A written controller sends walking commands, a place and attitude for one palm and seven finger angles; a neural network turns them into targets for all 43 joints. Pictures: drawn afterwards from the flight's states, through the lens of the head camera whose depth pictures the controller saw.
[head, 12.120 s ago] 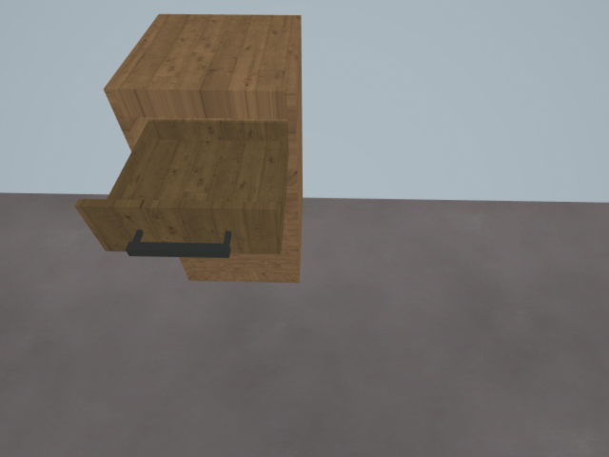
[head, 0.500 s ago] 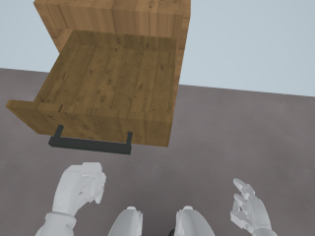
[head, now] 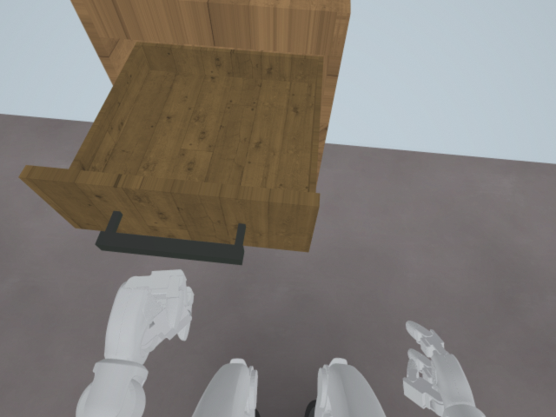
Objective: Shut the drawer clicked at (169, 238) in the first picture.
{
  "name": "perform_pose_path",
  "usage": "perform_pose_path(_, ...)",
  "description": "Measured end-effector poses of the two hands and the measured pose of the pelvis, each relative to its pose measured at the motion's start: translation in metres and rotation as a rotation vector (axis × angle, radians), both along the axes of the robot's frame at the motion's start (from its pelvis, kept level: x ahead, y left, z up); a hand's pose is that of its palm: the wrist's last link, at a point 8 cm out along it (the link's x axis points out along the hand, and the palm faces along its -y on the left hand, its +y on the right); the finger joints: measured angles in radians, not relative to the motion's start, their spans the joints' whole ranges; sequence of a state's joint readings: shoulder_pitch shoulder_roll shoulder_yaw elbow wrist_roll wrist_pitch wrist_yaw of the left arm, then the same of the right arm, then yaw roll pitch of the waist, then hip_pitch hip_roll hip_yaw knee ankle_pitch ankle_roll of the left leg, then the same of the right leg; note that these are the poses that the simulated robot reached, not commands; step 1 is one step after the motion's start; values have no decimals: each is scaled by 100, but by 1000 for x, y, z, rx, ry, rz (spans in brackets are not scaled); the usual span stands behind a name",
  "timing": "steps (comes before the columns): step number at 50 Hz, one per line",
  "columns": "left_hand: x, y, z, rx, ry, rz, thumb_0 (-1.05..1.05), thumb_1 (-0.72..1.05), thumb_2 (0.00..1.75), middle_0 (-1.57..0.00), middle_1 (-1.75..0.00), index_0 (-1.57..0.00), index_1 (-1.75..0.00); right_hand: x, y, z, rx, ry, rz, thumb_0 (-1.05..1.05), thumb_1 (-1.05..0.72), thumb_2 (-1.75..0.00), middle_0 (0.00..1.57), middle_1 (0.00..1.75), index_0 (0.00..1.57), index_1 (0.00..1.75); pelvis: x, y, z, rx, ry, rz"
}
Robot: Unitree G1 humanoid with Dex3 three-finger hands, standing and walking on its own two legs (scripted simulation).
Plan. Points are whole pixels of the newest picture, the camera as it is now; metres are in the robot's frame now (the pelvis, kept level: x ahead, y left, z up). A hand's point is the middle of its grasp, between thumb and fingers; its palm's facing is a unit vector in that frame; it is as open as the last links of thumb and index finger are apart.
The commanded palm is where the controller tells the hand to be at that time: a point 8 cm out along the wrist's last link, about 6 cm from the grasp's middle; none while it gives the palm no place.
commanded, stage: bring the fist close to the handle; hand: left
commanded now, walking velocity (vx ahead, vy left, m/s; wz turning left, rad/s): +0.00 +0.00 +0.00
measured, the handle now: (174, 235) +0.36 +0.17 +0.02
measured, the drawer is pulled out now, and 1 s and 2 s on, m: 0.30 0.25 0.12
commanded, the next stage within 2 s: push the drawer shut in 0.12 s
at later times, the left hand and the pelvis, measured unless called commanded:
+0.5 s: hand (208, 294) +0.28 +0.11 +0.02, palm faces -0.14 -0.99 -0.04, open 3.3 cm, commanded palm +0.27 +0.17 +0.03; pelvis +0.00 -0.01 +0.00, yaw +0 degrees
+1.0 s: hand (208, 260) +0.33 +0.12 +0.01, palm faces -0.13 -0.99 -0.06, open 3.2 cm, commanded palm +0.33 +0.17 +0.03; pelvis -0.02 -0.01 +0.00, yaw +0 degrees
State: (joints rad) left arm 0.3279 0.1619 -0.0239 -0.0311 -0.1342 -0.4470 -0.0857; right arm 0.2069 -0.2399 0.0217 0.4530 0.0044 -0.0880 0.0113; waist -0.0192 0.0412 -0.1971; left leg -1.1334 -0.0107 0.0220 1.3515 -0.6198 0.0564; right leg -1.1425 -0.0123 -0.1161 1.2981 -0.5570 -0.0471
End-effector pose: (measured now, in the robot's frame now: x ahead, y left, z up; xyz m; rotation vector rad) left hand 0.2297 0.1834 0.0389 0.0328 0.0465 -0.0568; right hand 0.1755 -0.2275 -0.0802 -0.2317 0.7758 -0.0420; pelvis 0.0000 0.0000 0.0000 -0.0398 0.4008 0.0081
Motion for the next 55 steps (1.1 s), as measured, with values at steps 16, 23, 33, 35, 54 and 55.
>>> perform_pose_path(16, 15, -3, -2, 7, -7, -13, 2, 90, 90, -140, -160, -140, -160, 5, -5, 1, -13, 7, 2, 1, -90, -90, 20, 30, 20, 30, 2, -4, 0, -2, 4, 6)
perform_pose_path(23, 32, -18, -20, 5, 48, -78, 1, 91, 90, -140, -160, -140, -160, 2, -11, -3, -25, 25, -7, 1, -90, -90, 20, 30, 20, 30, 2, -7, -2, 1, 12, 3)
perform_pose_path(33, 37, -14, -16, 28, 31, -42, 7, 82, 89, -140, -160, -140, -160, -9, -17, -9, -20, 68, -18, 1, -90, -90, 20, 30, 20, 30, 1, -11, 1, 6, 7, 3)
perform_pose_path(35, 39, -13, -17, 30, 21, -41, 7, 81, 89, -140, -160, -140, -160, -12, -18, -11, -22, 75, -14, 1, -90, -90, 20, 30, 20, 30, 0, -12, 0, 7, 7, 4)
perform_pose_path(54, 97, -11, -20, 27, 0, -68, 4, 76, 89, -140, -160, -140, -160, -45, -29, -18, -51, 135, -64, 1, -90, -90, 20, 30, 20, 30, -17, -12, -1, 4, 8, 1)
perform_pose_path(55, 100, -11, -20, 25, 1, -66, 4, 76, 89, -140, -160, -140, -160, -48, -29, -18, -52, 141, -68, 1, -90, -90, 20, 30, 20, 30, -16, -11, -1, 4, 9, 0)
